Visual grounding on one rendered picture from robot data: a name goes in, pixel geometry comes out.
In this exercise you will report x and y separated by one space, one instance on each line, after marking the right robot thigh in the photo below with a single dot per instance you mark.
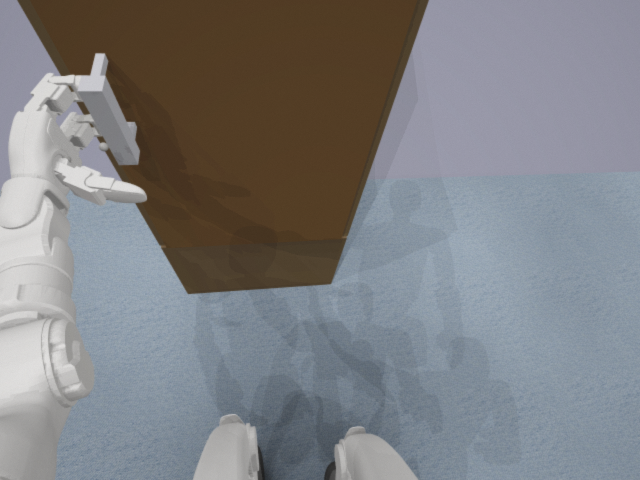
368 457

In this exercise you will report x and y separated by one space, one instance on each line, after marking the robot left forearm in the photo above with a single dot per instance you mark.
36 263

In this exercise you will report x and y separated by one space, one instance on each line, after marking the left robot thigh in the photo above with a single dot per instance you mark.
230 453

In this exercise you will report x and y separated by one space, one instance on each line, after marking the robot thigh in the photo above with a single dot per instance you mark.
230 453
368 457

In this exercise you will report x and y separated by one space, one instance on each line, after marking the robot left upper arm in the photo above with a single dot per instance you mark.
44 370

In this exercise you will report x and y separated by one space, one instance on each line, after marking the cupboard door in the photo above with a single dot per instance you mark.
254 117

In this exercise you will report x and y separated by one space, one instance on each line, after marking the handle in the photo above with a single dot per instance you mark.
98 97

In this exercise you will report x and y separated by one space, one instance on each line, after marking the robot left hand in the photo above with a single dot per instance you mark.
37 144

